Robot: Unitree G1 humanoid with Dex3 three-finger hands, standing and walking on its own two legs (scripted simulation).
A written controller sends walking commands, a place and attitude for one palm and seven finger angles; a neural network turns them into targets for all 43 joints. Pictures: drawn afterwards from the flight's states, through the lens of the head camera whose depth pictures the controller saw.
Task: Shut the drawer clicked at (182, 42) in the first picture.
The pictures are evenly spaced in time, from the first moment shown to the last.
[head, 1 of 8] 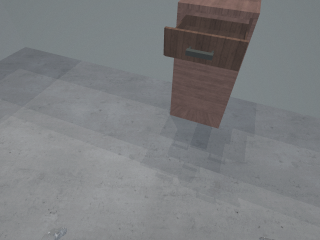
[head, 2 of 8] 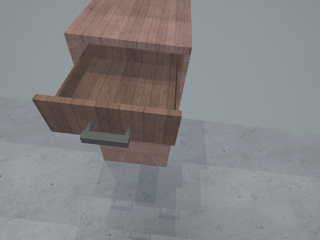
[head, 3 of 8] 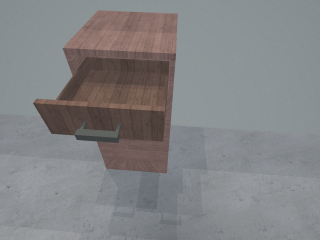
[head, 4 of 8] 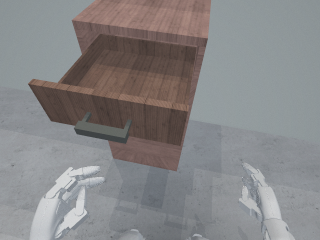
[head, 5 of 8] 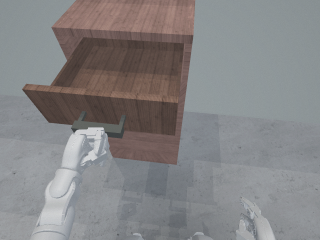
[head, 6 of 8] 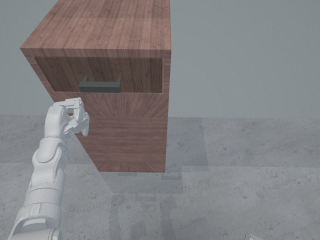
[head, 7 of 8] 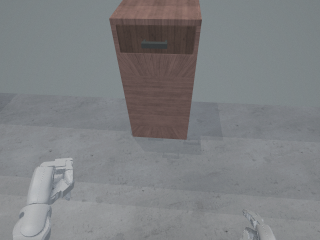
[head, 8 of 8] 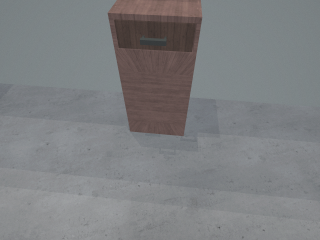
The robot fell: no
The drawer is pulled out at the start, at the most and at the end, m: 0.28 0.28 0.00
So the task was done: yes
